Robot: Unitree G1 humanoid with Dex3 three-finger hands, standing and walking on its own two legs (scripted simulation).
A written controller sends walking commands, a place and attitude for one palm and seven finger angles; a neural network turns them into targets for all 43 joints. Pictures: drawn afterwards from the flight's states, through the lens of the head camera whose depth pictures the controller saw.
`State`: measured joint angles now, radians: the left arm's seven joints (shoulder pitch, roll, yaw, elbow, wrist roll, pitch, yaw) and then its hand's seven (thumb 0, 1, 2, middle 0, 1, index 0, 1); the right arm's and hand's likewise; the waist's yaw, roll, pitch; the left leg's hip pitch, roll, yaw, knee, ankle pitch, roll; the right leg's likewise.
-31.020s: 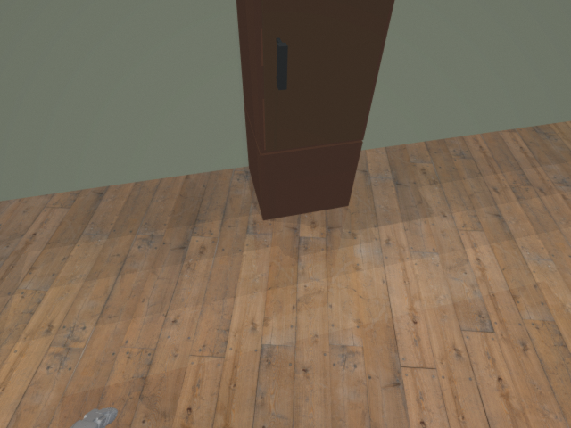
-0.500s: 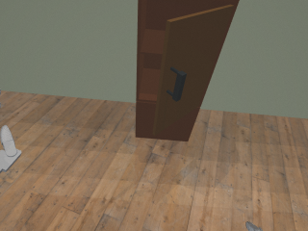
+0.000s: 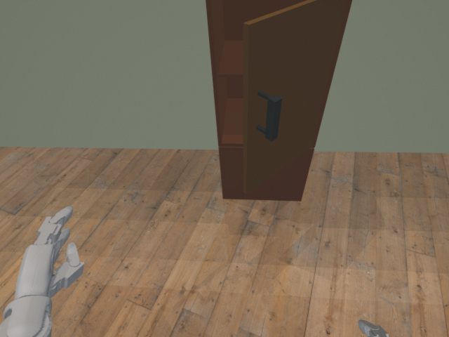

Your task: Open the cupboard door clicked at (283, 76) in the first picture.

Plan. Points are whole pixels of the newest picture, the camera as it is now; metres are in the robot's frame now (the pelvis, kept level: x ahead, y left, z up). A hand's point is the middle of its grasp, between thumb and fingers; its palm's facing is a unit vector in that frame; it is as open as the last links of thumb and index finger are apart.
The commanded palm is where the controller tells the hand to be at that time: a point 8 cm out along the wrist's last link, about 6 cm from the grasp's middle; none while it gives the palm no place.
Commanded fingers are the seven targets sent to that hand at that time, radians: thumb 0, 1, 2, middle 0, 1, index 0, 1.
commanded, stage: let the arm hang, fingers relaxed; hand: left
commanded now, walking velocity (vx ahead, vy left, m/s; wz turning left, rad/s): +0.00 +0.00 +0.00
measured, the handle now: (266, 115) +0.68 -0.09 +0.02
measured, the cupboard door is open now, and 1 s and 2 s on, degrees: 44 44 44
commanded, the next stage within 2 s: look to check the result in 1.00 s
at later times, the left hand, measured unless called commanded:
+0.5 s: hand out of the picture +0.03 +0.20 -0.14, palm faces +0.03 -0.96 -0.26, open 7.3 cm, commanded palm none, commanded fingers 0.00 0.90 0.90 -0.20 -0.30 -0.20 -0.30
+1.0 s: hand out of the picture +0.04 +0.22 -0.14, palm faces +0.00 -0.97 -0.26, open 7.4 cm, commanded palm none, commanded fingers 0.00 0.90 0.90 -0.20 -0.30 -0.20 -0.30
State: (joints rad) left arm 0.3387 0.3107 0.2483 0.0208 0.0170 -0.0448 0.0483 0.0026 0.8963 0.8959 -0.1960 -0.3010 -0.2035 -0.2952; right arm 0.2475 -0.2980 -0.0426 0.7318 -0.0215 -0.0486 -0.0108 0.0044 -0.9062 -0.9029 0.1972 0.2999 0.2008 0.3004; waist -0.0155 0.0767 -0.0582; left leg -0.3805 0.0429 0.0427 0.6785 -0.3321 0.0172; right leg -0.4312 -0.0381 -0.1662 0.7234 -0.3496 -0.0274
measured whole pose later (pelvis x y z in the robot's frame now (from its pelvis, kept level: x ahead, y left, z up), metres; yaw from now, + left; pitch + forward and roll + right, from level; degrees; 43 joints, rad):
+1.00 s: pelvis +0.00 +0.01 +0.03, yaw +0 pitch -2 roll +0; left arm 0.17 0.22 0.01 1.15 0.02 -0.01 0.01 0.01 0.91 0.89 -0.20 -0.30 -0.20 -0.29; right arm 0.22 -0.23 -0.01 1.14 -0.02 0.00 -0.02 0.00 -0.91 -0.90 0.20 0.30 0.20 0.30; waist 0.00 0.03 0.05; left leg -0.10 -0.03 0.05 0.36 -0.23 0.04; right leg -0.20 0.00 -0.04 0.37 -0.14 -0.02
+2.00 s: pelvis +0.03 +0.00 +0.02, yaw -6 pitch -1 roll +1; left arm 0.14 0.26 0.03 1.06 0.02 0.04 0.00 0.01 0.91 0.89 -0.20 -0.30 -0.20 -0.29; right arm 0.14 -0.25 -0.03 1.03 -0.02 0.03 -0.03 0.00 -0.91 -0.90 0.20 0.30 0.20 0.30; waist 0.01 0.00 0.09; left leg -0.11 0.01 0.13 0.45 -0.33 0.01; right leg -0.27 0.05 0.04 0.52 -0.23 -0.04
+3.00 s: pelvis +0.05 -0.02 +0.01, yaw -41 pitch +1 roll +1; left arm 0.16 0.28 0.06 0.88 0.03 0.05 -0.01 0.01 0.90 0.89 -0.20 -0.30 -0.20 -0.29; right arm 0.16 -0.27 -0.05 0.88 0.00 0.04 -0.02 0.00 -0.91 -0.90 0.20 0.30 0.20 0.30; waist 0.00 -0.05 0.12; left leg -0.36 0.05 0.06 0.77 -0.43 -0.06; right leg -0.36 0.01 0.12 0.59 -0.26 0.02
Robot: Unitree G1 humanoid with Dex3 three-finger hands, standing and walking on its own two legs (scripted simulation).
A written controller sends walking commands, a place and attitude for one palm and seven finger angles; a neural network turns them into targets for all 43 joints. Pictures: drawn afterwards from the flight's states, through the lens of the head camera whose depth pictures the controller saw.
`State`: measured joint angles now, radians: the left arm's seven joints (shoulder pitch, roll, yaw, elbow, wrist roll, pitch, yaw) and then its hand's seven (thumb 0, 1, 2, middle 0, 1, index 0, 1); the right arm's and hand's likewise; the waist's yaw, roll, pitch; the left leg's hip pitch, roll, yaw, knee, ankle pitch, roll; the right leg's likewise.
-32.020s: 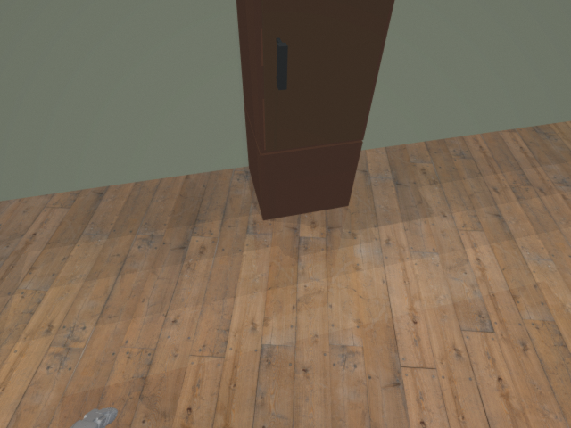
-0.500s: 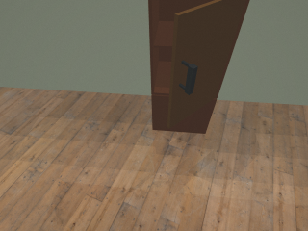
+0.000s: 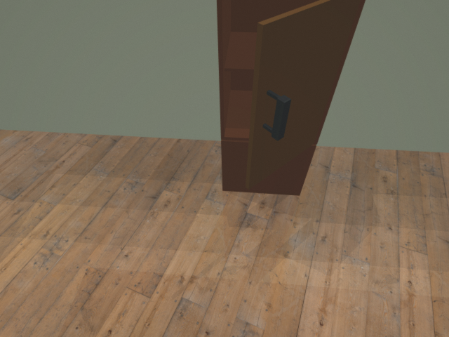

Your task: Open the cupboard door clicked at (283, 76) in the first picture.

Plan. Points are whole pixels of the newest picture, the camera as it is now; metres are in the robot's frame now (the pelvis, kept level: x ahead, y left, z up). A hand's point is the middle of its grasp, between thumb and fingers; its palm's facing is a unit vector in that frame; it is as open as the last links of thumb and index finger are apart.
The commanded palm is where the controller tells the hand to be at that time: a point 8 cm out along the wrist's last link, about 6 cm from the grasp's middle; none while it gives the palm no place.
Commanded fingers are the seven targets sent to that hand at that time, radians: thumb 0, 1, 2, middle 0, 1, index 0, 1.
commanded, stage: look to check the result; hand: left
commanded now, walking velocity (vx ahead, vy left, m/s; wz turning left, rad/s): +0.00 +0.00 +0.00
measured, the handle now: (274, 115) +0.68 -0.10 -0.01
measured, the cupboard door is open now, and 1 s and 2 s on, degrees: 44 44 44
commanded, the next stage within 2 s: walk to a spot facing it in 0.60 s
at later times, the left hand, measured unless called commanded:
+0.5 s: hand out of the picture +0.09 +0.22 -0.16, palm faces -0.02 -0.95 -0.31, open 7.4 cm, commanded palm none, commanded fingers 0.00 0.90 0.90 -0.20 -0.30 -0.20 -0.30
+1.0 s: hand out of the picture +0.11 +0.20 -0.17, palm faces -0.09 -0.95 -0.28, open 7.4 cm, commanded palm none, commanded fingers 0.00 0.90 0.90 -0.20 -0.30 -0.20 -0.30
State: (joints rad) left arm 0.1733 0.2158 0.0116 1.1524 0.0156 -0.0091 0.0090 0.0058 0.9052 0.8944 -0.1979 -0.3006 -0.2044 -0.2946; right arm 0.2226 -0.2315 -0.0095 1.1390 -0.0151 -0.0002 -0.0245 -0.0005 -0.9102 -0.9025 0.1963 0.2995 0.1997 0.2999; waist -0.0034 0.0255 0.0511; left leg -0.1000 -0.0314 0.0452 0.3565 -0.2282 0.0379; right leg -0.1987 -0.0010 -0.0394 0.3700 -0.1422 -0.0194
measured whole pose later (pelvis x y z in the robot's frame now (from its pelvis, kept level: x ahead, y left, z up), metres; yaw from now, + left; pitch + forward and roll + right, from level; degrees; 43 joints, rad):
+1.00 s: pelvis +0.03 -0.01 -0.01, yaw -6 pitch -1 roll +1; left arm 0.14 0.26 0.03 1.06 0.02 0.04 0.00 0.01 0.91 0.89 -0.20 -0.30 -0.20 -0.29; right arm 0.14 -0.25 -0.03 1.03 -0.02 0.03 -0.03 0.00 -0.91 -0.90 0.20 0.30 0.20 0.30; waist 0.01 0.00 0.09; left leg -0.11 0.01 0.13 0.45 -0.33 0.01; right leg -0.27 0.05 0.04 0.52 -0.23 -0.04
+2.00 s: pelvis +0.05 -0.03 -0.02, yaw -41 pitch +1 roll +1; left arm 0.16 0.28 0.06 0.88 0.03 0.05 -0.01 0.01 0.90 0.89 -0.20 -0.30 -0.20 -0.29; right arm 0.16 -0.27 -0.05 0.88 0.00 0.04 -0.02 0.00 -0.91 -0.90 0.20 0.30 0.20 0.30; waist 0.00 -0.05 0.12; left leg -0.36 0.05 0.06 0.77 -0.43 -0.06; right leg -0.36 0.01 0.12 0.59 -0.26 0.02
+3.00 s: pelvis +0.11 -0.22 -0.02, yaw -76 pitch +0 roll +0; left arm 0.05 0.28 0.06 0.89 0.03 0.01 -0.09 0.01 0.91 0.90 -0.19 -0.30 -0.20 -0.29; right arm 0.44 -0.24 -0.03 1.00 -0.03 -0.03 -0.01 0.00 -0.91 -0.90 0.20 0.30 0.20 0.30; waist -0.06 -0.01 0.09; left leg -0.06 0.19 0.24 0.58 -0.46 -0.09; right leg -0.42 -0.04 -0.13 0.61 -0.28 -0.05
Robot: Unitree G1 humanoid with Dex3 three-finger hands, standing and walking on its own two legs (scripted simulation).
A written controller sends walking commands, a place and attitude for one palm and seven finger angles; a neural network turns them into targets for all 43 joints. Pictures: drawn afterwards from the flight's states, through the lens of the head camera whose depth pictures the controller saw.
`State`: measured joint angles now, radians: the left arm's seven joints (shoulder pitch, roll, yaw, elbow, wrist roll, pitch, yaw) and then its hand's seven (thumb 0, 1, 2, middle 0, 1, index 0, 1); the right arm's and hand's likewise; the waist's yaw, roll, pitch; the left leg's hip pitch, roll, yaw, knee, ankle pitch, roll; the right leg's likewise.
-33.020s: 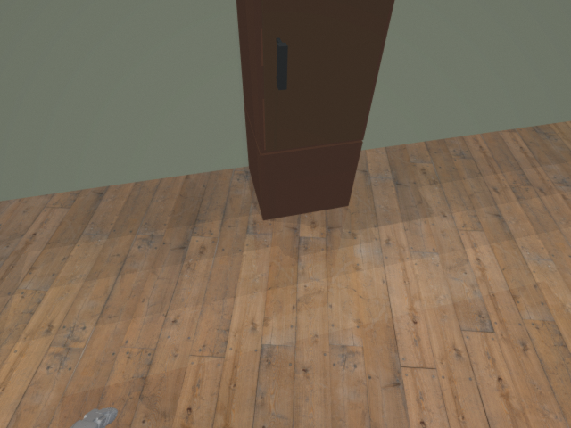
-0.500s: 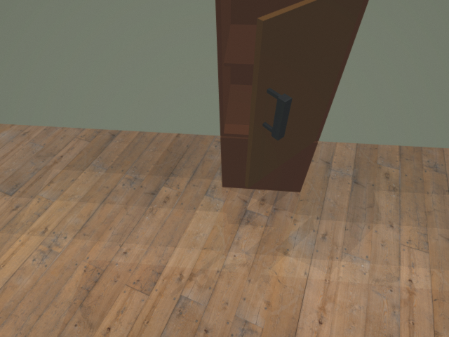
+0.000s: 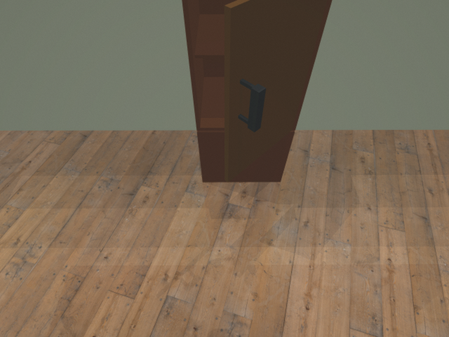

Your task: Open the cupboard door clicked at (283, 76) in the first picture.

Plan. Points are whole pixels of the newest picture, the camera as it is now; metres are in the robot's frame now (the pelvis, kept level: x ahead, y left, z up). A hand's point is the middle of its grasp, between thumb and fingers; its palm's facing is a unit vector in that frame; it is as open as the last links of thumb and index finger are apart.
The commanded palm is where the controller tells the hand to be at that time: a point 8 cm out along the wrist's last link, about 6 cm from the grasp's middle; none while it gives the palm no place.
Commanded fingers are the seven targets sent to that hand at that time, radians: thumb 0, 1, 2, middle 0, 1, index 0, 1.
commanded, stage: walk to a spot facing it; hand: left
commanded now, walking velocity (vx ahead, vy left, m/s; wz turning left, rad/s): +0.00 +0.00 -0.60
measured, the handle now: (249, 105) +0.66 -0.02 +0.00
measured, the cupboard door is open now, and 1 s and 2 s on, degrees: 44 44 44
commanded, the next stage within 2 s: none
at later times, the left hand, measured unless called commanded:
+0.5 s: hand out of the picture +0.10 +0.17 -0.17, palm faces -0.23 -0.94 -0.25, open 7.4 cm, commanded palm none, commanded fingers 0.00 0.90 0.90 -0.20 -0.30 -0.20 -0.30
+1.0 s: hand (181, 293) +0.23 +0.12 -0.17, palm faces -0.57 -0.78 -0.26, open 7.4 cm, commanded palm none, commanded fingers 0.00 0.90 0.90 -0.20 -0.30 -0.20 -0.30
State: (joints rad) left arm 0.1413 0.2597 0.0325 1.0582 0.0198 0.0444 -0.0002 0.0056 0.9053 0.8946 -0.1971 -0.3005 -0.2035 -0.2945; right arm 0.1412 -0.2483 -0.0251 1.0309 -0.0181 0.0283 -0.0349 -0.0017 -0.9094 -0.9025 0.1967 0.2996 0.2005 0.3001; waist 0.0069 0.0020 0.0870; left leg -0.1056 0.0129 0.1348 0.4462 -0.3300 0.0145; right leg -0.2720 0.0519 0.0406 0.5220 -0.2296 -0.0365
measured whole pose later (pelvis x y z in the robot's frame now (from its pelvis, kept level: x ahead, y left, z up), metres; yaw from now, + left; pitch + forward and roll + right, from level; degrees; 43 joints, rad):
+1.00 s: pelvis +0.03 -0.02 -0.01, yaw -35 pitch +1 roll +1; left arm 0.16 0.28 0.06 0.88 0.03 0.05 -0.01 0.01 0.90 0.89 -0.20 -0.30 -0.20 -0.29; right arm 0.16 -0.27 -0.05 0.88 0.00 0.04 -0.02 0.00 -0.91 -0.90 0.20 0.30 0.20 0.30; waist 0.00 -0.05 0.12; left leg -0.36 0.05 0.06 0.77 -0.43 -0.06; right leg -0.36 0.01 0.12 0.59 -0.26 0.02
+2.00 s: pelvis +0.10 -0.19 -0.02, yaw -71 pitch +0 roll +0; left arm 0.05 0.28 0.06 0.89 0.03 0.01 -0.09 0.01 0.91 0.90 -0.19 -0.30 -0.20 -0.29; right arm 0.44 -0.24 -0.03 1.00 -0.03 -0.03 -0.01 0.00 -0.91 -0.90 0.20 0.30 0.20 0.30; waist -0.06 -0.01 0.09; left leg -0.06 0.19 0.24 0.58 -0.46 -0.09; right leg -0.42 -0.04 -0.13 0.61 -0.28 -0.05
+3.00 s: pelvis +0.19 -0.63 -0.01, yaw -81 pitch +0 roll -2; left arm 0.32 0.20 0.06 1.10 0.02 -0.05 -0.02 0.00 0.93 0.89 -0.20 -0.30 -0.20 -0.29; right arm 0.18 -0.19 -0.05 0.99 -0.03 -0.06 0.03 0.00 -0.91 -0.90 0.19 0.30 0.20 0.30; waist 0.01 -0.03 0.04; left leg -0.40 0.11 0.13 0.54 -0.18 -0.01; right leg -0.09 -0.03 -0.11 0.47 -0.37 0.02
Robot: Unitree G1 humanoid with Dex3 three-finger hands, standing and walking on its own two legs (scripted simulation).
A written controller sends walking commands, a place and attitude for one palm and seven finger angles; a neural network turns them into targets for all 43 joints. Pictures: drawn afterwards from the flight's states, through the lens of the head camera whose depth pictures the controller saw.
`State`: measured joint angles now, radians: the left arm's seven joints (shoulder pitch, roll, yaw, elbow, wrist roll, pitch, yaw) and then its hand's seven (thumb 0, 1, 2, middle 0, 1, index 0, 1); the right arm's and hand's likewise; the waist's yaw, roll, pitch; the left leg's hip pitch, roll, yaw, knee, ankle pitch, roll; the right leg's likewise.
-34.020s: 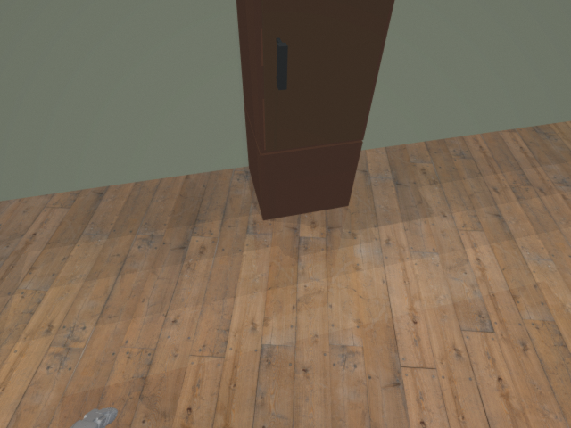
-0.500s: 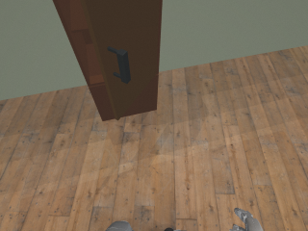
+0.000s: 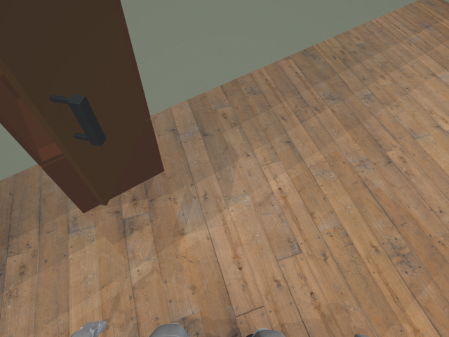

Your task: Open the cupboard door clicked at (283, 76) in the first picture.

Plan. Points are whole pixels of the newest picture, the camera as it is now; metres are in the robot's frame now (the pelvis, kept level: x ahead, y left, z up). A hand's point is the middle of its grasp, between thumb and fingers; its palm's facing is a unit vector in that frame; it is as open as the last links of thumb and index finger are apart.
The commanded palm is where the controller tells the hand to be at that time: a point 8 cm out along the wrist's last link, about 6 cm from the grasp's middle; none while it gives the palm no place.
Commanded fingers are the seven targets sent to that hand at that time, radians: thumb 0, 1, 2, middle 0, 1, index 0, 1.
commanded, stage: walk to a spot facing it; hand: left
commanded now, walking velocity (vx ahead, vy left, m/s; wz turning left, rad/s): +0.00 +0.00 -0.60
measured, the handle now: (78, 120) +0.52 +0.36 +0.01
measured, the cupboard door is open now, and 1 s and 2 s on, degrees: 44 44 44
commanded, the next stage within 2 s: none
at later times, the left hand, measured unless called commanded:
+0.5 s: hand (152, 313) +0.17 +0.15 -0.15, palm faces -0.31 -0.92 -0.25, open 7.4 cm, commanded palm none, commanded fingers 0.00 0.90 0.90 -0.20 -0.30 -0.20 -0.30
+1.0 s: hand (244, 209) +0.41 -0.03 -0.15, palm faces -0.64 -0.73 -0.22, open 7.4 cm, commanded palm none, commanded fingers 0.00 0.90 0.90 -0.20 -0.30 -0.20 -0.30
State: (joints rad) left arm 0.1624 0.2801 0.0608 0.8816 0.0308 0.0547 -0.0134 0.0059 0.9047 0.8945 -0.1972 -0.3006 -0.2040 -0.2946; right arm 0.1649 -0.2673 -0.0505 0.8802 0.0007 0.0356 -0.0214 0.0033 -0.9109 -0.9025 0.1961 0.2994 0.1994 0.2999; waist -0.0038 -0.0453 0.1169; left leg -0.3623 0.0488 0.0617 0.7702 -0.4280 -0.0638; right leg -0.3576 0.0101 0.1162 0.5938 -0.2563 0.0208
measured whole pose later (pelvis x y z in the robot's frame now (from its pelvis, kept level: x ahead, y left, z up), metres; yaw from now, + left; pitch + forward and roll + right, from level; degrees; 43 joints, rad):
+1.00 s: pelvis +0.16 -0.10 -0.01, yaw -36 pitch +0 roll +0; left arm 0.05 0.28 0.06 0.89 0.03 0.01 -0.09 0.01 0.91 0.90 -0.19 -0.30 -0.20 -0.29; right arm 0.44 -0.24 -0.03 1.00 -0.03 -0.03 -0.01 0.00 -0.91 -0.90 0.20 0.30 0.20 0.30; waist -0.06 -0.01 0.09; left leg -0.06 0.19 0.24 0.58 -0.46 -0.09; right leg -0.42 -0.04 -0.13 0.61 -0.28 -0.05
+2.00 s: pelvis +0.48 -0.42 +0.00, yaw -46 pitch +0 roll -2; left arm 0.32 0.20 0.06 1.10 0.02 -0.05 -0.02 0.00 0.93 0.89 -0.20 -0.30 -0.20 -0.29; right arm 0.18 -0.19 -0.05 0.99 -0.03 -0.06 0.03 0.00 -0.91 -0.90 0.19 0.30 0.20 0.30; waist 0.01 -0.03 0.04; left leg -0.40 0.11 0.13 0.54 -0.18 -0.01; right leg -0.09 -0.03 -0.11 0.47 -0.37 0.02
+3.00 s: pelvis +0.65 -0.65 +0.01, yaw -29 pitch +2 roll -2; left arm 0.12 0.26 0.07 0.93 0.02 0.05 0.00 0.01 0.91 0.89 -0.19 -0.30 -0.20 -0.29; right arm 0.16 -0.21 -0.05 0.93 -0.02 0.02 -0.01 0.00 -0.91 -0.90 0.20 0.30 0.20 0.30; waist 0.00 -0.01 0.08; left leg -0.36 0.02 0.00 0.53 -0.21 0.03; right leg -0.46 -0.07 -0.01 0.99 -0.44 0.10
